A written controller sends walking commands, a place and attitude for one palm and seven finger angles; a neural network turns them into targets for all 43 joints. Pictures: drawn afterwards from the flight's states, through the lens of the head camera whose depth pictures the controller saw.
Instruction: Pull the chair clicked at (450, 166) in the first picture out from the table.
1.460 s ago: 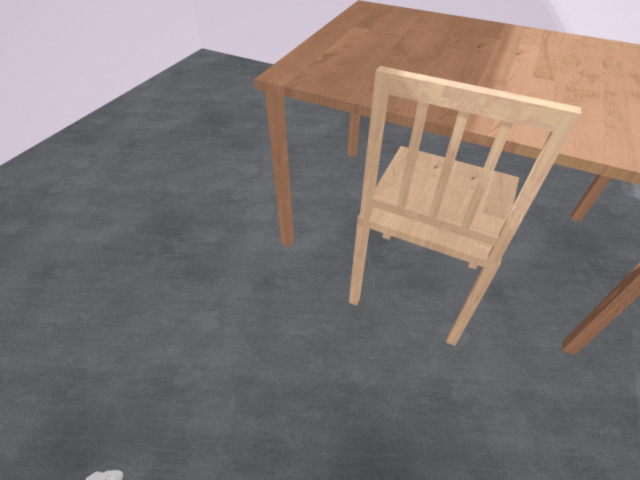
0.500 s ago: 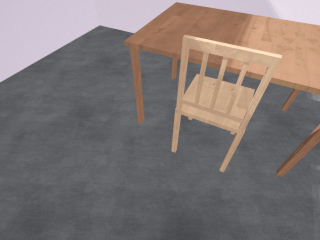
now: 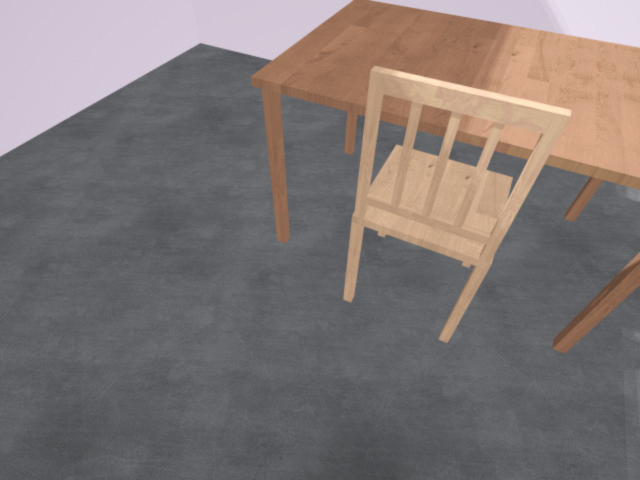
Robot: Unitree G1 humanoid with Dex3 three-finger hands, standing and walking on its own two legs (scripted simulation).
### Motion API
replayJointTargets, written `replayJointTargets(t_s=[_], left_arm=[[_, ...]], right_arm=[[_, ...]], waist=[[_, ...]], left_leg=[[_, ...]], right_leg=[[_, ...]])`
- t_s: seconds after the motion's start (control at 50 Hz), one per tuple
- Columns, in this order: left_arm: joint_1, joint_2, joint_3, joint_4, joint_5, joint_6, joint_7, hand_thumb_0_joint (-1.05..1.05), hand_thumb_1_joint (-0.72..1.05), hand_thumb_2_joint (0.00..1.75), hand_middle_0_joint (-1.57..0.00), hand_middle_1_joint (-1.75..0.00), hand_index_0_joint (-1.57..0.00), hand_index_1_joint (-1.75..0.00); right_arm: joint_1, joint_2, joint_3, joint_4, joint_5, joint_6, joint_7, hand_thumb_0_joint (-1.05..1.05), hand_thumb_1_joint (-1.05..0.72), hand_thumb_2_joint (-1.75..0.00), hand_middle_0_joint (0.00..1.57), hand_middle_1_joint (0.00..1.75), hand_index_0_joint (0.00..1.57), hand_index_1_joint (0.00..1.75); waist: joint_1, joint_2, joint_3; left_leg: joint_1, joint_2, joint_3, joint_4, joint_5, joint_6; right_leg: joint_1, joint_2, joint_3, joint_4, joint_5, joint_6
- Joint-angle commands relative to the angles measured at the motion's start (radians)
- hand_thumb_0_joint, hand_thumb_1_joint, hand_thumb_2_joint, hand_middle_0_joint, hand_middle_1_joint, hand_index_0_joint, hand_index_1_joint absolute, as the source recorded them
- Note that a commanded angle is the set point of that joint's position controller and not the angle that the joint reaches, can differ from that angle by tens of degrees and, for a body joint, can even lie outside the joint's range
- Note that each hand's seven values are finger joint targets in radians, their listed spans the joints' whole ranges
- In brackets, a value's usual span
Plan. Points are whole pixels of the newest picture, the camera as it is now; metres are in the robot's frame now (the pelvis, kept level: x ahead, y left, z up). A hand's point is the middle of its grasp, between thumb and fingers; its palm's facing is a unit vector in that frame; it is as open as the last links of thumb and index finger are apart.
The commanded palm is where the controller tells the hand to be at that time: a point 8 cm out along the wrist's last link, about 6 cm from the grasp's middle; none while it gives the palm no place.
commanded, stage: turn to face it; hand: left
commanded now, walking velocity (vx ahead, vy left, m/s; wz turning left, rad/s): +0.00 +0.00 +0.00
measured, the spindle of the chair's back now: (440, 168) +0.80 -0.23 -0.09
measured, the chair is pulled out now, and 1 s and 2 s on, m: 0.00 0.00 0.00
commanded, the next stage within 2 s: take the last steps up to it in 0.88 s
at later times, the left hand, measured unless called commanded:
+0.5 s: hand out of the picture +0.07 +0.20 -0.18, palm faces -0.11 -0.96 -0.26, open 7.4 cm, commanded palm none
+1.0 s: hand out of the picture +0.09 +0.24 -0.18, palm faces -0.25 -0.94 -0.22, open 7.4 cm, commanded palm none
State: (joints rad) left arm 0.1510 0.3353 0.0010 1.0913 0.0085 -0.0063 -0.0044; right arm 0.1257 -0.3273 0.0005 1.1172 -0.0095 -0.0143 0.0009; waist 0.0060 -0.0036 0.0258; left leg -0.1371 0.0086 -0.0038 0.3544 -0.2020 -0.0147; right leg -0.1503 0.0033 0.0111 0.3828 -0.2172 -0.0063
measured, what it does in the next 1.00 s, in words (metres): steps on the spot, turning right: left foot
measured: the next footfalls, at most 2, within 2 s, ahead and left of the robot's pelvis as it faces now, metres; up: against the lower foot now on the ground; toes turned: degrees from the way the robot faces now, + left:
left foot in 0.80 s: +0.03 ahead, +0.14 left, +0.00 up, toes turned -15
right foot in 1.20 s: -0.05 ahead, -0.09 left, +0.00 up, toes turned -26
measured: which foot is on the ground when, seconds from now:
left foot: down 0.00-0.50, up 0.52-0.78, down 0.80-1.00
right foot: down 0.00-0.80, up 0.82-1.00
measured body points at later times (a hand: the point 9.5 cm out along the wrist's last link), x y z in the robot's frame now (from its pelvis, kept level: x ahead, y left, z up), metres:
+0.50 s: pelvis -0.01 +0.00 -0.02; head +0.01 -0.01 +0.43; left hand +0.07 +0.25 -0.16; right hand +0.03 -0.27 -0.17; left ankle -0.01 +0.13 -0.75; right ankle -0.01 -0.11 -0.75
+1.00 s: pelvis -0.03 +0.05 +0.00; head +0.00 +0.07 +0.44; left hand +0.10 +0.29 -0.16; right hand -0.05 -0.20 -0.14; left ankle -0.01 +0.15 -0.75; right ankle -0.07 -0.08 -0.68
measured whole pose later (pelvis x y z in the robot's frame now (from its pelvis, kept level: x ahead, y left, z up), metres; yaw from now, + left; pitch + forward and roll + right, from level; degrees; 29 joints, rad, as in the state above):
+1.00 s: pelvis -0.03 +0.05 +0.00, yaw -19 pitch +0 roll -1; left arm 0.25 0.27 0.09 0.95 0.02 0.06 -0.01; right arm 0.24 -0.16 -0.03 0.96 -0.02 0.00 -0.03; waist 0.02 -0.05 0.02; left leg -0.19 0.03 0.07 0.46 -0.27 0.02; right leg -0.47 0.01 0.03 0.98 -0.38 0.05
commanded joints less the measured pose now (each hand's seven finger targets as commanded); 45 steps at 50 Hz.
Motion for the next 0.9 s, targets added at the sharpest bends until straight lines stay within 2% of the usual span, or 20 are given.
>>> replayJointTargets(t_s=[0.0,0.14,0.2,0.32,0.4,0.44,0.46,0.48,0.5,0.52,0.54,0.58,0.68,0.74,0.76,0.78,0.8,0.82,0.84,0.88], left_arm=[[-0.032,0.206,0.039,-0.06,0.002,-0.026,0.018,0.0,0.9,0.9,-0.2,-0.3,-0.2,-0.3],[-0.035,0.215,0.048,-0.073,0.004,-0.021,0.016,0.0,0.9,0.9,-0.2,-0.3,-0.2,-0.3],[0.027,0.12,0.039,-0.083,0.004,0.01,0.019,0.0,0.9,0.9,-0.2,-0.3,-0.2,-0.3],[0.069,0.097,0.057,-0.162,0.011,0.034,0.012,0.0,0.9,0.9,-0.2,-0.3,-0.2,-0.3],[0.116,0.061,0.065,-0.19,0.013,0.039,0.004,0.0,0.9,0.9,-0.2,-0.3,-0.2,-0.3],[0.163,0.05,0.07,-0.193,0.015,0.037,0.002,0.0,0.9,0.9,-0.2,-0.3,-0.2,-0.3],[0.196,0.067,0.078,-0.19,0.019,0.033,0.004,0.0,0.9,0.9,-0.2,-0.3,-0.2,-0.3],[0.214,0.121,0.088,-0.195,0.027,0.024,0.012,0.0,0.9,0.9,-0.2,-0.3,-0.2,-0.3],[0.245,0.158,0.097,-0.202,0.021,0.018,0.022,0.0,0.9,0.9,-0.2,-0.3,-0.2,-0.3],[0.241,0.154,0.099,-0.209,0.018,0.021,0.031,0.0,0.9,0.9,-0.2,-0.3,-0.2,-0.3],[0.183,0.13,0.099,-0.219,0.018,0.02,0.033,0.0,0.9,0.9,-0.2,-0.3,-0.2,-0.3],[0.133,0.087,0.096,-0.243,0.019,0.017,0.034,0.0,0.9,0.9,-0.2,-0.3,-0.2,-0.3],[0.141,0.085,0.108,-0.243,0.023,0.028,0.031,0.0,0.9,0.9,-0.2,-0.3,-0.2,-0.3],[0.106,0.062,0.106,-0.248,0.014,0.036,0.029,0.0,0.9,0.9,-0.2,-0.3,-0.2,-0.3],[0.106,0.02,0.098,-0.261,0.009,0.04,0.025,0.0,0.9,0.9,-0.2,-0.3,-0.2,-0.3],[0.108,-0.032,0.087,-0.277,0.006,0.038,0.013,0.0,0.9,0.9,-0.2,-0.3,-0.2,-0.3],[0.095,-0.01,0.094,-0.28,0.015,0.033,0.013,0.0,0.9,0.9,-0.2,-0.3,-0.2,-0.3],[0.082,0.0,0.1,-0.262,0.023,0.036,0.013,0.0,0.9,0.9,-0.2,-0.3,-0.2,-0.3],[0.102,0.005,0.105,-0.233,0.024,0.037,0.005,0.0,0.9,0.9,-0.2,-0.3,-0.2,-0.3],[0.149,-0.033,0.094,-0.2,0.018,0.043,-0.004,0.0,0.9,0.9,-0.2,-0.3,-0.2,-0.3]], right_arm=[[-0.039,-0.202,-0.034,-0.059,0.002,-0.027,-0.017,0.0,-0.9,-0.9,0.2,0.3,0.2,0.3],[-0.03,-0.208,-0.045,-0.066,0.0,-0.027,-0.023,0.0,-0.9,-0.9,0.2,0.3,0.2,0.3],[0.025,-0.104,-0.036,-0.081,0.0,-0.009,-0.029,0.0,-0.9,-0.9,0.2,0.3,0.2,0.3],[0.052,-0.108,-0.066,-0.163,-0.003,0.009,-0.036,0.0,-0.9,-0.9,0.2,0.3,0.2,0.3],[0.017,-0.114,-0.086,-0.208,-0.005,0.01,-0.034,0.0,-0.9,-0.9,0.2,0.3,0.2,0.3],[-0.013,-0.106,-0.093,-0.228,-0.005,0.011,-0.031,0.0,-0.9,-0.9,0.2,0.3,0.2,0.3],[-0.029,-0.085,-0.095,-0.241,-0.004,0.016,-0.029,0.0,-0.9,-0.9,0.2,0.3,0.2,0.3],[-0.025,-0.035,-0.089,-0.26,0.001,0.022,-0.028,0.0,-0.9,-0.9,0.2,0.3,0.2,0.3],[-0.05,-0.008,-0.081,-0.28,0.002,0.026,-0.029,0.0,-0.9,-0.9,0.2,0.3,0.2,0.3],[-0.048,-0.013,-0.082,-0.282,0.001,0.026,-0.032,0.0,-0.9,-0.9,0.2,0.3,0.2,0.3],[-0.019,-0.015,-0.085,-0.267,0.001,0.018,-0.031,0.0,-0.9,-0.9,0.2,0.3,0.2,0.3],[0.028,0.001,-0.08,-0.244,0.0,0.012,-0.028,0.0,-0.9,-0.9,0.2,0.3,0.2,0.3],[0.055,0.04,-0.075,-0.25,0.011,0.009,-0.031,0.0,-0.9,-0.9,0.2,0.3,0.2,0.3],[0.168,0.036,-0.074,-0.221,0.014,-0.005,-0.04,0.0,-0.9,-0.9,0.2,0.3,0.2,0.3],[0.194,-0.015,-0.082,-0.216,0.008,-0.014,-0.045,0.0,-0.9,-0.9,0.2,0.3,0.2,0.3],[0.189,-0.103,-0.098,-0.236,-0.006,-0.015,-0.044,0.0,-0.9,-0.9,0.2,0.3,0.2,0.3],[0.147,-0.107,-0.095,-0.257,-0.008,-0.007,-0.042,0.0,-0.9,-0.9,0.2,0.3,0.2,0.3],[0.122,-0.077,-0.09,-0.255,-0.015,-0.01,-0.043,0.0,-0.9,-0.9,0.2,0.3,0.2,0.3],[0.091,-0.043,-0.077,-0.251,-0.015,-0.011,-0.046,0.0,-0.9,-0.9,0.2,0.3,0.2,0.3],[0.059,-0.019,-0.066,-0.247,-0.014,-0.014,-0.047,0.0,-0.9,-0.9,0.2,0.3,0.2,0.3]], waist=[[-0.005,0.003,-0.069],[-0.009,-0.001,-0.058],[-0.01,-0.008,-0.064],[-0.011,0.042,-0.05],[0.018,0.122,-0.031],[0.045,0.108,-0.041],[0.061,0.019,-0.037],[0.06,-0.206,-0.051],[0.087,-0.29,-0.031],[0.072,-0.216,-0.036],[0.034,-0.155,-0.033],[0.007,-0.113,-0.089],[0.012,-0.165,-0.101],[-0.041,-0.137,-0.113],[-0.051,0.003,-0.111],[-0.047,0.254,-0.064],[-0.033,0.205,-0.022],[-0.024,0.188,-0.02],[-0.001,0.131,0.006],[0.025,0.152,0.007]], left_leg=[[0.017,0.108,-0.094,-0.043,0.16,0.037],[0.035,0.118,-0.064,-0.012,0.173,0.033],[0.027,0.124,-0.014,0.044,0.16,0.017],[0.003,0.178,-0.019,0.083,0.1,0.042],[-0.081,0.251,-0.043,0.077,0.067,0.088],[-0.128,0.246,-0.018,0.141,0.05,0.085],[-0.188,0.188,0.038,0.258,-0.033,0.048],[-0.289,0.057,0.114,0.471,-0.193,-0.01],[-0.408,-0.021,0.04,0.656,-0.407,-0.028],[-0.433,-0.001,-0.045,0.745,-0.391,-0.023],[-0.451,0.023,-0.067,0.768,-0.326,-0.02],[-0.363,0.027,-0.037,0.69,-0.258,-0.028],[-0.208,-0.013,0.002,0.392,-0.227,-0.014],[0.032,-0.015,0.005,0.095,-0.082,0.0],[0.131,0.107,-0.128,-0.01,-0.137,0.043],[0.126,0.337,-0.387,-0.12,-0.123,0.127],[-0.018,0.428,-0.419,-0.145,-0.12,0.197],[-0.074,0.4,-0.409,-0.134,-0.059,0.214],[-0.101,0.331,-0.294,-0.111,-0.008,0.195],[-0.085,0.239,-0.123,-0.079,0.129,0.16]], right_leg=[[0.021,-0.124,0.107,-0.061,0.174,-0.028],[-0.005,-0.117,0.129,-0.038,0.24,-0.038],[-0.045,-0.11,0.152,0.023,0.286,-0.029],[-0.169,-0.05,0.149,0.168,0.229,-0.023],[-0.189,-0.006,0.091,0.309,0.085,-0.007],[-0.151,-0.01,0.084,0.293,0.063,-0.008],[-0.119,-0.049,0.163,0.213,0.141,-0.026],[-0.087,-0.18,0.426,0.068,0.182,-0.086],[-0.068,-0.297,0.658,-0.073,0.254,-0.18],[-0.063,-0.311,0.687,-0.096,0.215,-0.233],[-0.037,-0.276,0.616,-0.054,0.221,-0.239],[-0.055,-0.202,0.477,-0.008,0.263,-0.2],[-0.109,-0.16,0.463,-0.022,0.219,-0.17],[-0.237,-0.087,0.408,0.037,0.088,-0.089],[-0.369,-0.007,0.334,0.138,-0.058,-0.047],[-0.499,0.108,0.153,0.349,-0.24,0.01],[-0.471,0.054,0.089,0.517,-0.296,0.034],[-0.448,0.038,0.097,0.632,-0.285,0.037],[-0.429,0.019,0.089,0.701,-0.222,0.041],[-0.406,0.01,0.043,0.713,-0.154,0.05]])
